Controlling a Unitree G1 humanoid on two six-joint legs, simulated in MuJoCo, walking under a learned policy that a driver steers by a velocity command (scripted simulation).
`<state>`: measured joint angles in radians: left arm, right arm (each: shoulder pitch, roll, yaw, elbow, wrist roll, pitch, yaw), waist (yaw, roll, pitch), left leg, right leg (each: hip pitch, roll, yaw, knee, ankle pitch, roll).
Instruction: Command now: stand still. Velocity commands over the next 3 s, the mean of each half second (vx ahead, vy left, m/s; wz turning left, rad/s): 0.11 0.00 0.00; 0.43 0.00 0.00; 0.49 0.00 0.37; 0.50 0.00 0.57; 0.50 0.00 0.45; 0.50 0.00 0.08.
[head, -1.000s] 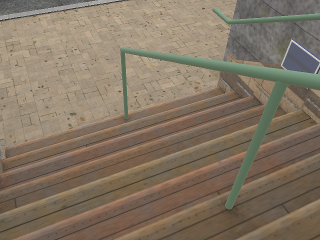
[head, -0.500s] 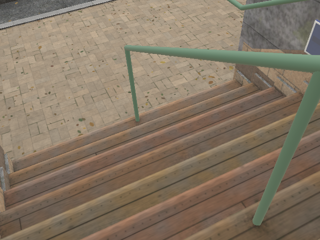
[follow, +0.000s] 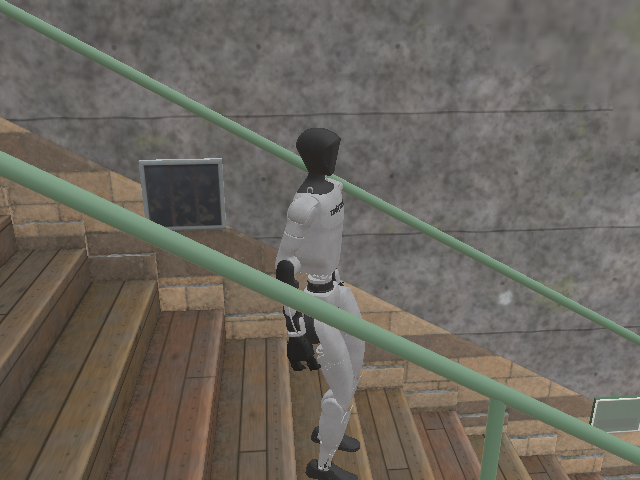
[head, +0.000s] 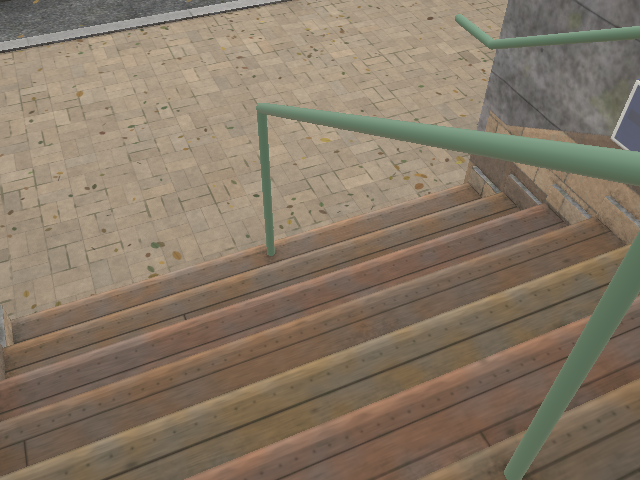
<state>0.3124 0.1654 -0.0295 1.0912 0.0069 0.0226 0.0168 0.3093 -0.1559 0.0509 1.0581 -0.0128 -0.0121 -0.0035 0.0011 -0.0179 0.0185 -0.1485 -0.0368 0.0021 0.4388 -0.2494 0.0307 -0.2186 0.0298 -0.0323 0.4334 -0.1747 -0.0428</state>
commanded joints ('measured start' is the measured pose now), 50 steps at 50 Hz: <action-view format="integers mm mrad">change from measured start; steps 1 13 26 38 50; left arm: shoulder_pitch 53 59 195 259 240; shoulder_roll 56 22 45 44 122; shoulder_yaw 5 -5 56 76 65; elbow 1 59 82 68 76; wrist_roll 1 -5 6 31 39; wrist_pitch -1 6 -43 -123 -69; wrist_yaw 5 13 9 13 44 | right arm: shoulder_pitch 31 50 -19 -135 226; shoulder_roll -91 -62 -153 -116 -133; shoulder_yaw -18 -17 -102 -117 -130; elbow -15 22 -55 -120 5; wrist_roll -1 4 5 -32 -13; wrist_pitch -11 -9 2 -5 -48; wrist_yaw -6 -5 -13 50 9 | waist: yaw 14 6 71 21 -99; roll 31 23 42 -43 117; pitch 58 43 197 81 -20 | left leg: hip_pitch -131 -83 -351 -501 291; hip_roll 128 126 115 74 48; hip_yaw -139 -134 -200 -17 136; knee -142 -174 -59 383 -155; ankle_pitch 4 2 -448 433 748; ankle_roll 17 19 152 22 55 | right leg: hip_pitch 72 75 113 49 -131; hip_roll -114 -117 -30 -120 -56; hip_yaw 131 131 31 107 50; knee -70 -91 39 9 1058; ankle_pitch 23 9 -294 182 168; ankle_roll -3 3 -55 -142 -145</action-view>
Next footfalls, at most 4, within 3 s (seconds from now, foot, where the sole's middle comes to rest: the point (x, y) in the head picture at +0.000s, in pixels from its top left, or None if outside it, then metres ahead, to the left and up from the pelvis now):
1.00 left None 0.38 0.09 -0.94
1.54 right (353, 453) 0.76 -0.07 -1.11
2.14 left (260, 414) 0.96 0.20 -1.27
2.70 right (266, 354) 1.28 0.21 -1.44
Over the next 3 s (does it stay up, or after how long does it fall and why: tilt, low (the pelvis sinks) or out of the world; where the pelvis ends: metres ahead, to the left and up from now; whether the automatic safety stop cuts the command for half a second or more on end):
stays up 1.27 0.29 -0.69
